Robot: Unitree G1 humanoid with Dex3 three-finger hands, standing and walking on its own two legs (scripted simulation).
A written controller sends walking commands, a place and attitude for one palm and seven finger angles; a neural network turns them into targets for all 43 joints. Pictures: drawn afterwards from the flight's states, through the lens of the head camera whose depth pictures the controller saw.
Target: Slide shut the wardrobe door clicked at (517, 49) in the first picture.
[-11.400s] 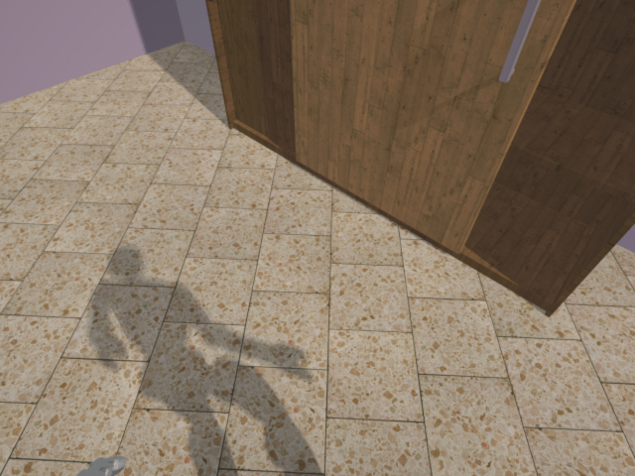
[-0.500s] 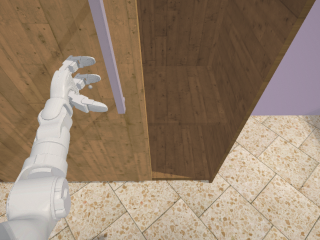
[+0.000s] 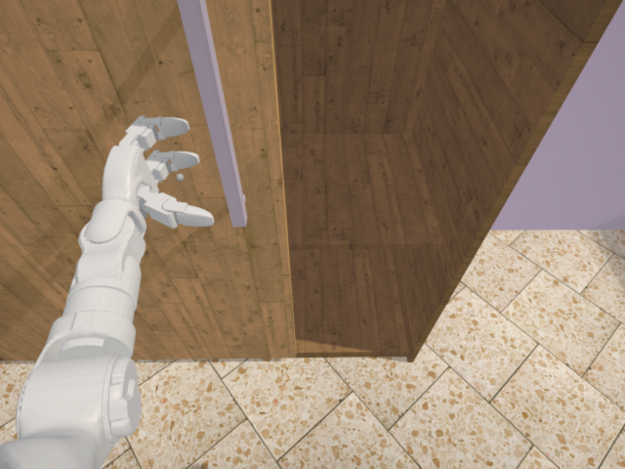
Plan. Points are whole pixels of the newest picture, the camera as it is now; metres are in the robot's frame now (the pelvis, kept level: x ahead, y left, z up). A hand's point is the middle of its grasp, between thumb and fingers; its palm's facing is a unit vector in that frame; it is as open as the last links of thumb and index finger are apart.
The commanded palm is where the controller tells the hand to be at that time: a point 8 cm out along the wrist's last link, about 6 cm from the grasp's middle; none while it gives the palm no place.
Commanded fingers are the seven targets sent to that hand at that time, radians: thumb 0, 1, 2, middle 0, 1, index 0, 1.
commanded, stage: move the hooked fingers beside the handle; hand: left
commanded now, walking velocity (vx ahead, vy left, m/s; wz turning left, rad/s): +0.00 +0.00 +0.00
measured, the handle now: (223, 127) +0.51 +0.11 +0.17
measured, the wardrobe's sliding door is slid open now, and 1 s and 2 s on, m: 0.37 0.37 0.36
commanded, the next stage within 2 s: feel for the door with the fingertips in 0.28 s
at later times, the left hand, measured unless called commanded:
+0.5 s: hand (187, 177) +0.45 +0.16 +0.14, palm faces -0.01 -1.00 +0.01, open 14.0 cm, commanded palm +0.42 +0.21 +0.14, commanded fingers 0.00 -0.50 0.30 -0.30 -1.20 -0.30 -1.20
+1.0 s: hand (203, 173) +0.45 +0.14 +0.14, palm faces +0.02 -1.00 +0.01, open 14.0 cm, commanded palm +0.43 +0.19 +0.14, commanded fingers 0.00 -0.50 0.30 -0.30 -1.20 -0.30 -1.20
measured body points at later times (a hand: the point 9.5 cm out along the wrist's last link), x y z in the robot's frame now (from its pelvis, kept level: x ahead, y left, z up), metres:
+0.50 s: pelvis +0.00 +0.00 +0.00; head +0.04 +0.00 +0.45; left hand +0.44 +0.21 +0.14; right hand +0.05 -0.26 -0.12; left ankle -0.02 +0.11 -0.73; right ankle -0.01 -0.12 -0.73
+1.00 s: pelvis +0.00 -0.01 +0.00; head +0.03 -0.01 +0.45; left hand +0.45 +0.19 +0.14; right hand +0.06 -0.26 -0.12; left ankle -0.02 +0.11 -0.73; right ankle -0.01 -0.12 -0.73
